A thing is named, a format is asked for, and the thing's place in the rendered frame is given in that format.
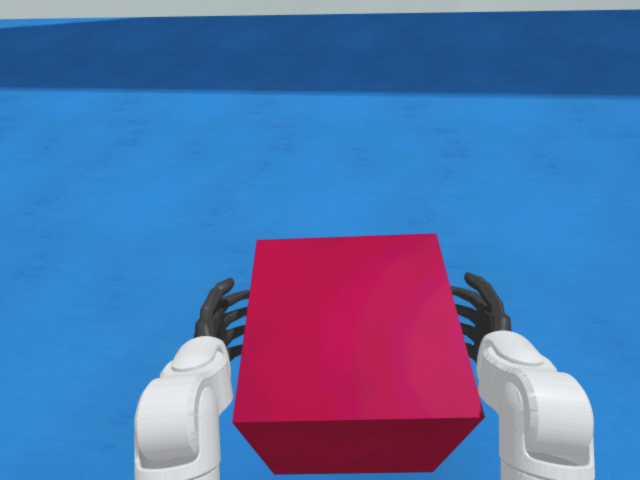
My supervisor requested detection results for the right robot hand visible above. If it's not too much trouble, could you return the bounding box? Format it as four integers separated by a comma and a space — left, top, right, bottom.
450, 272, 512, 365

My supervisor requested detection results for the right robot forearm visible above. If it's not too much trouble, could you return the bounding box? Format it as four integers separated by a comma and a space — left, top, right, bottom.
476, 331, 595, 480

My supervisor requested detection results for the left robot hand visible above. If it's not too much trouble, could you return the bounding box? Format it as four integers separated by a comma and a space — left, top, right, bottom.
193, 278, 250, 362

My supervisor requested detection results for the left robot forearm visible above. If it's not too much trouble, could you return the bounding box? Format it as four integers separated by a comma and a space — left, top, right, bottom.
134, 336, 233, 480

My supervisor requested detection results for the carton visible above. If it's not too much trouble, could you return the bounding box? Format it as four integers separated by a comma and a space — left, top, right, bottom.
232, 233, 485, 475

